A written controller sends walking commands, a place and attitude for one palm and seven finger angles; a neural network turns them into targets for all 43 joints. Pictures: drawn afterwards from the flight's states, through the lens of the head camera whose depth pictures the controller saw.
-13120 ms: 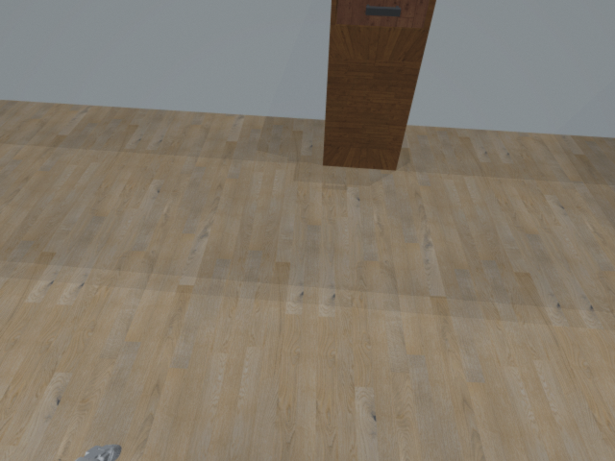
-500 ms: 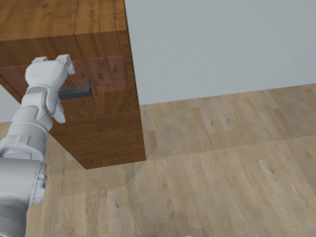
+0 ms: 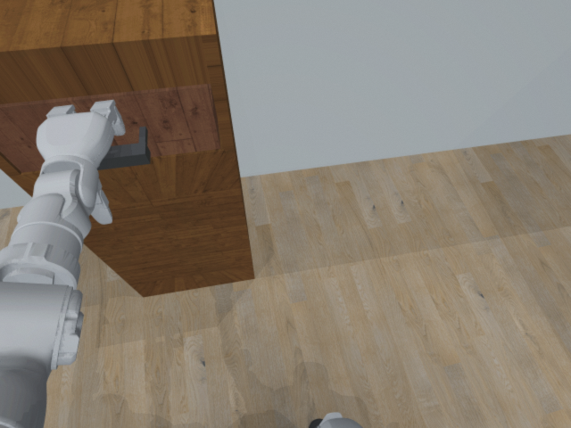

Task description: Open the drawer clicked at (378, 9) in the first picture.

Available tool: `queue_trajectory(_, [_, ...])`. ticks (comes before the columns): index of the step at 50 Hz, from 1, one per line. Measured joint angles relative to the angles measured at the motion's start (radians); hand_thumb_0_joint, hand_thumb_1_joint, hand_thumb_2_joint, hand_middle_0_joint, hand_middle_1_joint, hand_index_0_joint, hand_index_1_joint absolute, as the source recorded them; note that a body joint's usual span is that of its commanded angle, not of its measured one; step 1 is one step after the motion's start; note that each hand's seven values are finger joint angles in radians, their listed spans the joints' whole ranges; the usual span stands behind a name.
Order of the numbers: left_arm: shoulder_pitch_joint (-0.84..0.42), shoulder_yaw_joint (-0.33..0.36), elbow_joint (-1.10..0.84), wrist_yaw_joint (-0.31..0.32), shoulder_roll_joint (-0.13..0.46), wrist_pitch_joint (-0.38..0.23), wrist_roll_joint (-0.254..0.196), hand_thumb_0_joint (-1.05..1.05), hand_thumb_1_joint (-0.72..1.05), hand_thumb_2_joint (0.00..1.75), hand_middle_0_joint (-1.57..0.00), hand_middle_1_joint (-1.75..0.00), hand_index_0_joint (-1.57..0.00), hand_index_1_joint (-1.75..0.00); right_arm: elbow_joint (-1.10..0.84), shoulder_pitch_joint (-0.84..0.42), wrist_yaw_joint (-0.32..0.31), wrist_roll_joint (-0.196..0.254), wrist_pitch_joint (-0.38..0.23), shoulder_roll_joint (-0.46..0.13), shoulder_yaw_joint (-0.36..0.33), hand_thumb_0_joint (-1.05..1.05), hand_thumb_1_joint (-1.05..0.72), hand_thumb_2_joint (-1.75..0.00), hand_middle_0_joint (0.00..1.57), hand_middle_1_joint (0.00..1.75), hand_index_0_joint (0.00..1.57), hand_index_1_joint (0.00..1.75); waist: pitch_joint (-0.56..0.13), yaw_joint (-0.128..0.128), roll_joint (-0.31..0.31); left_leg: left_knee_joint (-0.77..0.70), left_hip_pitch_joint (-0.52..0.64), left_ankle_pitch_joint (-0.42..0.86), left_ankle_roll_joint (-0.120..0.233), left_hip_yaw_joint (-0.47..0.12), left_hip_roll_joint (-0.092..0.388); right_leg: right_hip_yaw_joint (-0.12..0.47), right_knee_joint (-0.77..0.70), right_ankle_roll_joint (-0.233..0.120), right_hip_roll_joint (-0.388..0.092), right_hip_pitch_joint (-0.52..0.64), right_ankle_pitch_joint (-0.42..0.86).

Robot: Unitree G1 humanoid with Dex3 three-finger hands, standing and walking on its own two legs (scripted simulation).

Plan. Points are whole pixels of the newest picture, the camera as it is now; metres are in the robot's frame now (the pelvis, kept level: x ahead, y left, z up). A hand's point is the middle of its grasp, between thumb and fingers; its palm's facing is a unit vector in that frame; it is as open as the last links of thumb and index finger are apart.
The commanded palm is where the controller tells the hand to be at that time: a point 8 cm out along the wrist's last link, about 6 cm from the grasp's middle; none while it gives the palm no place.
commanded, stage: lower the fingers behind the handle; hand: left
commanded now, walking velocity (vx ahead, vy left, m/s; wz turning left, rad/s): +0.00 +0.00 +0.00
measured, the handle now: (106, 147) +0.54 +0.25 +0.03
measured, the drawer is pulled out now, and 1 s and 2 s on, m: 0.00 0.00 0.00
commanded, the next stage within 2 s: close the thumb around the handle in 1.06 s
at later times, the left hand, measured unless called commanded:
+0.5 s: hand (103, 182) +0.48 +0.25 +0.02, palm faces -0.06 -0.02 -1.00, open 13.8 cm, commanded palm +0.47 +0.25 +0.07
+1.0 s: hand (105, 183) +0.48 +0.25 +0.01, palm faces -0.06 -0.01 -1.00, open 13.8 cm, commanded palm +0.47 +0.25 +0.06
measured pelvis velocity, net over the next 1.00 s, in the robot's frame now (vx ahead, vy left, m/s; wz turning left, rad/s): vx -0.01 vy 0.01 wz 0.00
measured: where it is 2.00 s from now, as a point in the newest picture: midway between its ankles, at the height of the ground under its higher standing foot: outside the picture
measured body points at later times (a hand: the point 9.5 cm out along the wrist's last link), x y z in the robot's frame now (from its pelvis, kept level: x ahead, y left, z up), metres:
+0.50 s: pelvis +0.00 +0.01 -0.01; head +0.10 +0.01 +0.43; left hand +0.48 +0.25 +0.07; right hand -0.01 -0.27 -0.14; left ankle -0.04 +0.10 -0.71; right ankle +0.00 -0.12 -0.71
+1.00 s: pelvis -0.01 +0.01 -0.02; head +0.10 +0.01 +0.42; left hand +0.48 +0.25 +0.07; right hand -0.03 -0.27 -0.14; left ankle -0.04 +0.10 -0.71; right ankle +0.00 -0.12 -0.71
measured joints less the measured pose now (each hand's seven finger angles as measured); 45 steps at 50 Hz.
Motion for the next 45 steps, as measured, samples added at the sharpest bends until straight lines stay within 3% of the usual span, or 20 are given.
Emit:
queue_trajectory(13, [0.026,0.004,-0.014,0.018,-0.003,-0.04,0.005,0.0,-0.49,0.3,-0.32,-1.2,-0.32,-1.2,0.012,0.022,0.005,-0.01,-0.001,0.005,-0.005,0.0,-0.91,-0.9,0.2,0.3,0.2,0.3,-0.012,0.002,0.0,0.044,-0.048,-0.019,0.004,-0.005,-0.001,-0.005,0.033,0.004,-0.001,-0.041,-0.014])
queue_trajectory(25, [0.032,-0.003,0.012,0.068,-0.031,-0.005,0.014,0.0,-0.49,0.3,-0.32,-1.2,-0.32,-1.2,0.019,0.007,0.019,-0.017,0.001,0.007,-0.003,0.0,-0.91,-0.9,0.2,0.3,0.2,0.3,-0.018,-0.004,0.004,0.082,-0.081,-0.03,0.008,-0.006,-0.002,-0.005,0.063,0.008,-0.003,-0.071,-0.022])
queue_trajectory(45, [-0.002,-0.004,0.038,0.077,-0.011,0.003,0.01,0.0,-0.49,0.3,-0.31,-1.2,-0.32,-1.2,0.024,0.02,0.016,-0.018,-0.007,0.001,0.002,0.0,-0.91,-0.9,0.2,0.3,0.2,0.3,-0.02,-0.017,0.006,0.133,-0.141,-0.041,0.009,-0.007,0.001,-0.007,0.108,0.008,-0.001,-0.129,-0.029])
